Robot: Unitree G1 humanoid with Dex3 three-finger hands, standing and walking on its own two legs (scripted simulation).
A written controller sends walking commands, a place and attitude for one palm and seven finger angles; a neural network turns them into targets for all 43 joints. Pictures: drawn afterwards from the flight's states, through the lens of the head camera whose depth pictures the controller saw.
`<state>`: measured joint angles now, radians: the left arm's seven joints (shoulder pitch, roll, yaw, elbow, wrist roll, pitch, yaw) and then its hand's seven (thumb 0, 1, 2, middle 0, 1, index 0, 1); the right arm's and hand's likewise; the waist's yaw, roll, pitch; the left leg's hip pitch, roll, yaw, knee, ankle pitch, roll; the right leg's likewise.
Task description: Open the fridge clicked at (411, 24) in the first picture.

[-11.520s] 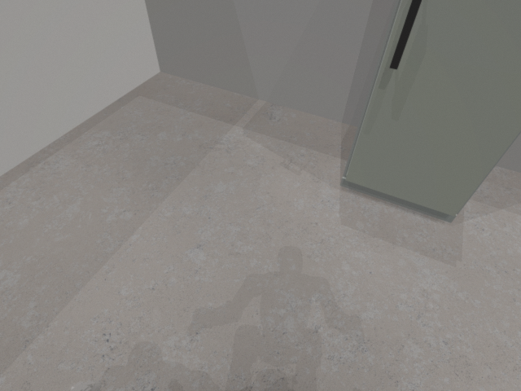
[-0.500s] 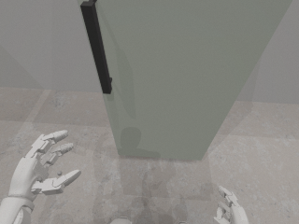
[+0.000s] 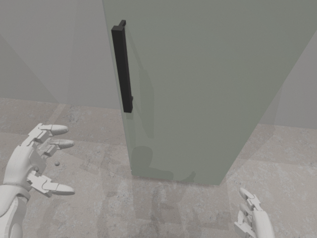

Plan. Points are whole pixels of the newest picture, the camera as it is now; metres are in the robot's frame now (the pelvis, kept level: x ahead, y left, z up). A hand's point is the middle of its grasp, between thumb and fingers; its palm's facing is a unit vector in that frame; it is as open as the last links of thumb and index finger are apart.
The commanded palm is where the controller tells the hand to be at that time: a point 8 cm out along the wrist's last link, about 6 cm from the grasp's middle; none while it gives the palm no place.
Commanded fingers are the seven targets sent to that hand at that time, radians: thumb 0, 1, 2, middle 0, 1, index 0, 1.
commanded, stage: raise the hand to about handle height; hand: left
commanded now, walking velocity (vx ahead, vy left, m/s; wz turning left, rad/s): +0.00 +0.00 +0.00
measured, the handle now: (125, 71) +0.55 +0.16 +0.13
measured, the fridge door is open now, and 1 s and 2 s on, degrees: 0 0 0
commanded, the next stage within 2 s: move the hooked fingers beside the handle in 0.84 s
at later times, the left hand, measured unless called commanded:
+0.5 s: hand (50, 135) +0.28 +0.26 +0.15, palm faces +0.03 -1.00 -0.06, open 14.0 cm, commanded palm +0.24 +0.31 +0.15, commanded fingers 0.00 -0.50 0.30 -0.30 -1.20 -0.30 -1.20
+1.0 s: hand (58, 139) +0.27 +0.25 +0.15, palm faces +0.04 -1.00 -0.05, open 14.0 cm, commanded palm +0.25 +0.29 +0.15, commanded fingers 0.00 -0.50 0.30 -0.30 -1.20 -0.30 -1.20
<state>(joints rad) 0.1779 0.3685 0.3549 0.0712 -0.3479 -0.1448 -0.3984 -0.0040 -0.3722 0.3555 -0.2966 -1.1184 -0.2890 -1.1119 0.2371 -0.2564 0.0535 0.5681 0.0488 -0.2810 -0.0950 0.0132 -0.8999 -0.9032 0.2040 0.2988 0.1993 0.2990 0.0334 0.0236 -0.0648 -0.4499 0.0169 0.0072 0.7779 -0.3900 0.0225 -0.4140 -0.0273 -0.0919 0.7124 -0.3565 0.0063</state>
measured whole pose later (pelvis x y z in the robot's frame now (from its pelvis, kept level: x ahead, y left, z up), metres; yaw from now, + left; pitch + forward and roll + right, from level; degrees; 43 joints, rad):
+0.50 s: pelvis +0.00 -0.01 +0.02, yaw +0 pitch +1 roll -1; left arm -0.05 0.46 0.45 0.26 -0.35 -0.01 -0.49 -0.01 -0.50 0.30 -0.30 -1.20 -0.30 -1.20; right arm 0.27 -0.28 0.06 0.60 0.06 -0.25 -0.11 0.01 -0.90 -0.90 0.21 0.30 0.20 0.30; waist 0.03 0.04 -0.03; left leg -0.31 0.02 0.02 0.62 -0.32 0.01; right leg -0.30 -0.02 -0.09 0.58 -0.30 -0.01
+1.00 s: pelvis +0.00 -0.03 +0.02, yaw -1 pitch +0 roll +0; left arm -0.04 0.42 0.44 0.27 -0.35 -0.04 -0.48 -0.01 -0.50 0.30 -0.31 -1.20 -0.30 -1.20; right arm 0.25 -0.27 0.06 0.60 0.06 -0.25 -0.12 0.01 -0.90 -0.90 0.20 0.30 0.20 0.30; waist 0.04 0.05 -0.03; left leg -0.30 0.03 0.01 0.60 -0.31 -0.01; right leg -0.29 -0.01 -0.09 0.58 -0.30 -0.02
